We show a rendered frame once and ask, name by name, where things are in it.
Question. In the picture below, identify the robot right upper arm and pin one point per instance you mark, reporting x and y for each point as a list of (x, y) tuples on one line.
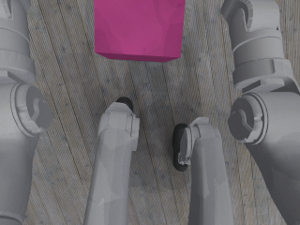
[(268, 123)]

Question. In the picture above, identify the left robot forearm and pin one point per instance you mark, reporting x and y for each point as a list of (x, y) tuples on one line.
[(16, 65)]

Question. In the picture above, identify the robot left upper arm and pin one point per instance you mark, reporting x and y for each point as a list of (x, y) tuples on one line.
[(24, 114)]

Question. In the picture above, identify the robot left thigh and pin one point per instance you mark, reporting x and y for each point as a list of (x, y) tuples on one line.
[(107, 202)]

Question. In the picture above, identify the right robot forearm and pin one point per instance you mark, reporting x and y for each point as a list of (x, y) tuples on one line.
[(259, 62)]

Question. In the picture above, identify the carton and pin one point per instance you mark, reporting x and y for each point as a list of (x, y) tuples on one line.
[(139, 30)]

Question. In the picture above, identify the robot left shin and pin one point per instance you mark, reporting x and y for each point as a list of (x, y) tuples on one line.
[(104, 118)]

